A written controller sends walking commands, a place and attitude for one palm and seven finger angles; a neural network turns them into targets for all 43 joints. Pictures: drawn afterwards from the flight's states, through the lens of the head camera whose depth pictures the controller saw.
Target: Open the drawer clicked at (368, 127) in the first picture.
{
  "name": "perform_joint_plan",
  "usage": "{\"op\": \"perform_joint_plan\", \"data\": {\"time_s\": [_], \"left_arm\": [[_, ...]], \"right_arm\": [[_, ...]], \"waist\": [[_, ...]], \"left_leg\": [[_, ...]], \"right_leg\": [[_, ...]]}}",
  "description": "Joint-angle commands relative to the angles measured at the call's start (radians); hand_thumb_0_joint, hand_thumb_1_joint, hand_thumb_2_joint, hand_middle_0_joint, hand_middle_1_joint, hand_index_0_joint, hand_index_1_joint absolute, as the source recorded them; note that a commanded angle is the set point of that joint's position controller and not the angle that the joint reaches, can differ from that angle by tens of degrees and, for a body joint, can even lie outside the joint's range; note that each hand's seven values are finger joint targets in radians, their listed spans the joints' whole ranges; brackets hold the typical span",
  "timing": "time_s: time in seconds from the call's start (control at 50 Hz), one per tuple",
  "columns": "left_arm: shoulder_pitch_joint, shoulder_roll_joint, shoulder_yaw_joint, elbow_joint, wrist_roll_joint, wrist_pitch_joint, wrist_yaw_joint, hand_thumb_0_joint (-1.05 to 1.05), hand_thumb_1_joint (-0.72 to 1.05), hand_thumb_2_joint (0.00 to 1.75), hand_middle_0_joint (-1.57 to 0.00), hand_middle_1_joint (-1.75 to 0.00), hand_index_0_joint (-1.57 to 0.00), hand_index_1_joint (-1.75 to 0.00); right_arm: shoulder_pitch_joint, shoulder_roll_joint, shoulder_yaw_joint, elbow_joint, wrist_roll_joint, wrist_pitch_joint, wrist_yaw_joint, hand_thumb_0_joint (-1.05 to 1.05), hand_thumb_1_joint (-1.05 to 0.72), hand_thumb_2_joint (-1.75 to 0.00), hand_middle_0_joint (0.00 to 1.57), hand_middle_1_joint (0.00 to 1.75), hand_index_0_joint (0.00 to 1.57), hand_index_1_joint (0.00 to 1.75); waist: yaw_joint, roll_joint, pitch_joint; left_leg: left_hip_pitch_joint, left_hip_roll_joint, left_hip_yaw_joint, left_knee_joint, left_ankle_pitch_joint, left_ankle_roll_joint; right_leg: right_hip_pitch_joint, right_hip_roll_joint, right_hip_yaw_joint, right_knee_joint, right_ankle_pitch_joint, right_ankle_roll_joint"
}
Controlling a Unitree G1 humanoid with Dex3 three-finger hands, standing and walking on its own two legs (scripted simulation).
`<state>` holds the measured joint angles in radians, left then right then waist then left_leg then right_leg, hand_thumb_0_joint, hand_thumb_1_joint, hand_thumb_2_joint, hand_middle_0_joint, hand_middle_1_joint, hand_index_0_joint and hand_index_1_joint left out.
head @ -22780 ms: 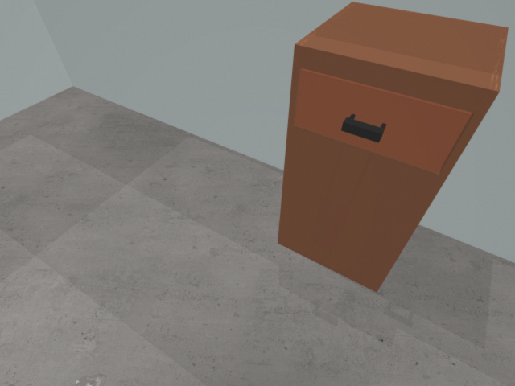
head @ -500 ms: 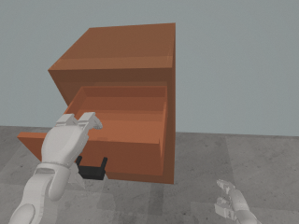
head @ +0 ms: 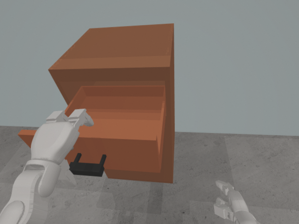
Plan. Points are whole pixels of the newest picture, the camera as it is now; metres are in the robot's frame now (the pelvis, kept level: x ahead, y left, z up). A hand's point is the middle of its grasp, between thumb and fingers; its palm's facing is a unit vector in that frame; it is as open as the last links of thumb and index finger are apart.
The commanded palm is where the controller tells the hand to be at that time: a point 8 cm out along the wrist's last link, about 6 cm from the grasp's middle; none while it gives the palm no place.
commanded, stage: draw the hand back to the body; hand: left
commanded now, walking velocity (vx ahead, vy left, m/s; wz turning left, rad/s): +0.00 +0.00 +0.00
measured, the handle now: (88, 162) +0.27 +0.25 +0.00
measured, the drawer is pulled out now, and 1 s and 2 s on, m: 0.28 0.28 0.28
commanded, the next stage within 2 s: step back with the hand held close in 1.36 s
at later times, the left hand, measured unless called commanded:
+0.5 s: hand (66, 153) +0.21 +0.22 +0.15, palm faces +0.30 -0.78 -0.55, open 13.7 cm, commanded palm +0.16 +0.25 +0.19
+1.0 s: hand (57, 147) +0.21 +0.24 +0.17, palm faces +0.39 -0.83 -0.40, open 10.1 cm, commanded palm +0.16 +0.28 +0.18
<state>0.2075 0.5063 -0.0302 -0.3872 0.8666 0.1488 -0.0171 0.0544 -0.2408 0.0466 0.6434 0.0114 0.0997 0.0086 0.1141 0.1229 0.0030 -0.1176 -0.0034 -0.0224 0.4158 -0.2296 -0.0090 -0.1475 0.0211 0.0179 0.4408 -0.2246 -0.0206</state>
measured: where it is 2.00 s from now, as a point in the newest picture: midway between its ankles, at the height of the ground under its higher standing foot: outside the picture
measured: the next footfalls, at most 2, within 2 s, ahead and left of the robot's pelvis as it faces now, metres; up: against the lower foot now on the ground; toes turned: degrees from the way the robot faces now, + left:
none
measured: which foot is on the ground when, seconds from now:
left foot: down 0.00-1.00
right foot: down 0.00-1.00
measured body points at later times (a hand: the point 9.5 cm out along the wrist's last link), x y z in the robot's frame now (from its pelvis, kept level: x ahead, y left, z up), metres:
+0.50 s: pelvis +0.00 +0.00 +0.00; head -0.01 -0.03 +0.45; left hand +0.19 +0.26 +0.18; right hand +0.23 -0.19 -0.08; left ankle +0.00 +0.13 -0.74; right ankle +0.01 -0.11 -0.74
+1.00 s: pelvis +0.03 +0.00 +0.00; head +0.01 -0.02 +0.45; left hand +0.18 +0.28 +0.19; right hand +0.22 -0.21 -0.08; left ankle +0.00 +0.13 -0.74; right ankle +0.01 -0.11 -0.74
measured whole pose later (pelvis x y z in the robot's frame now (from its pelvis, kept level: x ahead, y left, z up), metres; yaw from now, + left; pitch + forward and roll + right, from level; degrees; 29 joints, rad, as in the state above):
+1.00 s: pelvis +0.03 +0.00 +0.00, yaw +0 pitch -4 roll +0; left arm 0.51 0.33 0.29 -0.50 -0.06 -0.11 0.09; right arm 0.18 -0.21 0.02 0.64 -0.01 -0.14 -0.07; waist 0.06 0.06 0.02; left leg -0.09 0.01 -0.03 0.43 -0.27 -0.01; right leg -0.10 0.03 0.01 0.41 -0.24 -0.02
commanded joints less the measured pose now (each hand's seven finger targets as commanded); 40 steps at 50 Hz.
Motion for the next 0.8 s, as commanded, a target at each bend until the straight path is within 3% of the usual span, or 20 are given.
{"op": "perform_joint_plan", "data": {"time_s": [0.0, 0.02, 0.1, 0.12, 0.2, 0.22, 0.28, 0.3, 0.32, 0.34, 0.36, 0.38, 0.4, 0.42, 0.44, 0.5, 0.52, 0.6, 0.7, 0.78], "left_arm": [[-0.150, 0.214, 0.187, -0.183, -0.024, 0.006, 0.027, 0.00, -0.50, 0.30, -0.30, -1.20, -0.30, -1.20], [-0.147, 0.180, 0.145, -0.192, 0.002, 0.008, 0.019, 0.00, -0.50, 0.30, -0.30, -1.20, -0.30, -1.20], [-0.112, 0.208, 0.175, -0.216, -0.022, -0.008, 0.013, 0.00, -0.50, 0.30, -0.30, -1.20, -0.30, -1.20], [-0.133, 0.180, 0.142, -0.233, -0.001, -0.024, 0.013, 0.00, -0.50, 0.30, -0.30, -1.20, -0.30, -1.20], [-0.110, 0.266, 0.243, -0.266, -0.017, -0.067, 0.049, 0.00, -0.50, 0.30, -0.30, -1.20, -0.30, -1.20], [-0.097, 0.235, 0.222, -0.260, 0.003, -0.075, 0.055, 0.00, -0.50, 0.30, -0.30, -1.20, -0.30, -1.20], [-0.020, 0.266, 0.283, -0.235, -0.016, -0.082, 0.075, 0.00, -0.50, 0.30, -0.30, -1.20, -0.30, -1.20], [-0.005, 0.297, 0.327, -0.235, -0.039, -0.075, 0.079, 0.00, -0.50, 0.30, -0.30, -1.20, -0.30, -1.20], [0.006, 0.244, 0.280, -0.228, -0.027, -0.071, 0.075, 0.00, -0.50, 0.30, -0.30, -1.20, -0.30, -1.20], [0.045, 0.228, 0.270, -0.202, -0.043, -0.065, 0.070, 0.00, -0.50, 0.30, -0.30, -1.20, -0.30, -1.20], [-0.032, -0.135, 0.246, -0.280, -0.760, -0.172, 0.079, 0.00, -0.47, 0.32, -0.30, -1.18, -0.30, -1.18], [0.068, -0.036, 0.302, -0.202, -0.790, -0.215, 0.093, 0.00, -0.43, 0.33, -0.29, -1.15, -0.29, -1.15], [0.095, -0.033, 0.310, -0.187, -0.803, -0.233, 0.098, 0.00, -0.40, 0.34, -0.29, -1.13, -0.29, -1.13], [0.133, -0.043, 0.339, -0.233, -0.864, -0.253, 0.104, 0.00, -0.36, 0.36, -0.29, -1.11, -0.29, -1.11], [0.090, -0.023, 0.348, -0.312, -0.884, -0.276, 0.110, 0.00, -0.32, 0.37, -0.29, -1.09, -0.29, -1.09], [0.068, 0.033, 0.405, -0.393, -0.898, -0.323, 0.148, 0.00, -0.22, 0.42, -0.28, -1.02, -0.28, -1.02], [0.089, -0.023, 0.363, -0.395, -0.900, -0.329, 0.148, 0.00, -0.18, 0.43, -0.28, -1.00, -0.28, -1.00], [0.122, -0.006, 0.396, -0.375, -0.904, -0.336, 0.152, 0.00, -0.05, 0.50, -0.27, -0.91, -0.27, -0.91], [0.184, -0.045, 0.389, -0.308, -0.919, -0.331, 0.132, 0.00, 0.13, 0.57, -0.25, -0.80, -0.25, -0.80], [0.217, -0.040, 0.407, -0.321, -0.922, -0.333, 0.125, 0.00, 0.27, 0.63, -0.25, -0.70, -0.25, -0.70]], "right_arm": [[-0.228, -0.091, -0.028, -0.182, 0.019, -0.059, -0.009, 0.00, -0.90, -0.90, 0.20, 0.30, 0.20, 0.30], [-0.225, -0.081, -0.022, -0.190, 0.008, -0.061, -0.005, 0.00, -0.90, -0.90, 0.20, 0.30, 0.20, 0.30], [-0.220, -0.094, -0.027, -0.195, 0.015, -0.063, -0.019, 0.00, -0.90, -0.90, 0.20, 0.30, 0.20, 0.30], [-0.212, -0.085, -0.020, -0.200, 0.006, -0.073, -0.018, 0.00, -0.90, -0.90, 0.20, 0.30, 0.20, 0.30], [-0.202, -0.100, -0.030, -0.198, 0.006, -0.085, -0.037, 0.00, -0.90, -0.90, 0.20, 0.30, 0.20, 0.30], [-0.191, -0.084, -0.024, -0.200, -0.006, -0.092, -0.033, 0.00, -0.90, -0.90, 0.20, 0.30, 0.20, 0.30], [-0.180, -0.096, -0.038, -0.189, -0.005, -0.085, -0.034, 0.00, -0.90, -0.90, 0.20, 0.30, 0.20, 0.30], [-0.192, -0.102, -0.036, -0.189, 0.005, -0.088, -0.034, 0.00, -0.90, -0.90, 0.20, 0.30, 0.20, 0.30], [-0.184, -0.089, -0.032, -0.189, -0.002, -0.085, -0.027, 0.00, -0.90, -0.90, 0.20, 0.30, 0.20, 0.30], [-0.181, -0.092, -0.042, -0.178, 0.001, -0.079, -0.026, 0.00, -0.90, -0.90, 0.20, 0.30, 0.20, 0.30], [-0.112, -0.020, -0.038, -0.252, 0.004, -0.142, -0.047, 0.00, -0.90, -0.90, 0.20, 0.30, 0.20, 0.30], [-0.110, -0.056, -0.038, -0.220, -0.005, -0.186, -0.063, 0.00, -0.90, -0.90, 0.20, 0.30, 0.20, 0.30], [-0.119, -0.057, -0.028, -0.209, -0.006, -0.206, -0.066, 0.00, -0.90, -0.90, 0.20, 0.30, 0.20, 0.30], [-0.090, -0.053, -0.031, -0.216, -0.008, -0.213, -0.080, 0.00, -0.90, -0.90, 0.20, 0.30, 0.20, 0.30], [-0.083, -0.063, -0.034, -0.216, -0.010, -0.227, -0.089, 0.00, -0.90, -0.90, 0.20, 0.30, 0.20, 0.30], [-0.062, -0.064, -0.029, -0.196, -0.026, -0.280, -0.105, 0.00, -0.90, -0.90, 0.20, 0.30, 0.20, 0.30], [-0.050, -0.047, -0.022, -0.197, -0.029, -0.291, -0.103, 0.00, -0.90, -0.90, 0.20, 0.30, 0.20, 0.30], [-0.023, -0.059, -0.031, -0.175, -0.029, -0.316, -0.096, 0.00, -0.90, -0.90, 0.20, 0.30, 0.20, 0.30], [-0.016, -0.065, -0.045, -0.169, -0.027, -0.312, -0.088, 0.00, -0.90, -0.90, 0.20, 0.30, 0.20, 0.30], [-0.012, -0.068, -0.054, -0.171, -0.023, -0.300, -0.083, 0.00, -0.90, -0.90, 0.20, 0.30, 0.20, 0.30]], "waist": [[0.003, -0.068, -0.100], [0.012, -0.095, -0.130], [-0.004, -0.091, -0.102], [0.003, -0.099, -0.135], [0.008, -0.060, -0.138], [0.022, -0.078, -0.169], [0.026, -0.093, -0.146], [0.023, -0.054, -0.135], [0.026, -0.069, -0.148], [0.011, -0.074, -0.093], [-0.091, -0.224, -0.019], [-0.078, -0.244, -0.012], [-0.072, -0.205, 0.020], [-0.062, -0.218, -0.006], [-0.063, -0.164, -0.036], [-0.047, -0.005, -0.074], [-0.049, 0.021, -0.063], [-0.046, 0.030, -0.040], [-0.048, -0.081, -0.026], [-0.044, -0.094, -0.085]], "left_leg": [[-0.040, -0.016, 0.035, -0.049, 0.129, 0.023], [-0.032, -0.023, 0.041, -0.041, 0.148, 0.027], [-0.034, -0.014, 0.037, -0.040, 0.110, 0.026], [-0.024, -0.020, 0.040, -0.034, 0.124, 0.032], [-0.014, -0.013, 0.029, -0.029, 0.116, 0.026], [-0.009, -0.021, 0.034, -0.016, 0.146, 0.029], [-0.016, -0.023, 0.030, -0.015, 0.173, 0.024], [-0.022, -0.017, 0.026, -0.011, 0.165, 0.019], [-0.025, -0.022, 0.031, -0.010, 0.187, 0.020], [-0.030, -0.020, 0.031, -0.020, 0.180, 0.019], [0.042, 0.018, 0.039, -0.004, 0.099, 0.050], [0.041, 0.030, 0.040, -0.005, 0.052, 0.050], [0.026, 0.026, 0.031, -0.020, 0.015, 0.043], [0.031, 0.026, 0.038, -0.029, 0.024, 0.040], [0.042, 0.024, 0.035, -0.034, 0.033, 0.037], [0.048, 0.020, 0.039, -0.039, 0.066, 0.021], [0.035, 0.017, 0.036, -0.046, 0.087, 0.019], [0.015, 0.022, 0.034, -0.046, 0.162, 0.007], [0.008, 0.030, 0.035, -0.041, 0.233, 0.011], [0.025, 0.032, 0.041, -0.029, 0.295, 0.014]], "right_leg": [[0.052, -0.004, 0.013, -0.085, 0.081, 0.004], [0.062, -0.013, 0.002, -0.078, 0.084, 0.006], [0.037, -0.009, 0.005, -0.089, 0.052, 0.011], [0.042, -0.017, -0.009, -0.083, 0.049, 0.012], [0.040, -0.012, 0.006, -0.087, 0.058, 0.007], [0.050, -0.021, -0.004, -0.078, 0.074, 0.007], [0.054, -0.019, 0.008, -0.075, 0.127, 0.006], [0.054, -0.014, 0.024, -0.074, 0.132, 0.001], [0.059, -0.020, 0.002, -0.062, 0.139, 0.003], [0.037, -0.014, 0.006, -0.074, 0.138, 0.004], [-0.004, 0.010, -0.046, -0.098, 0.122, 0.005], [-0.016, 0.006, -0.038, -0.094, 0.067, 0.011], [-0.029, 0.010, -0.031, -0.101, 0.026, 0.008], [-0.012, -0.004, -0.046, -0.119, 0.003, 0.016], [0.002, -0.014, -0.042, -0.118, 0.000, 0.017], [0.034, -0.020, -0.034, -0.111, 0.035, 0.007], [0.043, -0.023, -0.044, -0.103, 0.059, 0.003], [0.065, -0.016, -0.045, -0.097, 0.132, -0.005], [0.072, -0.011, -0.051, -0.089, 0.208, 0.002], [0.097, -0.016, -0.048, -0.069, 0.268, 0.007]]}}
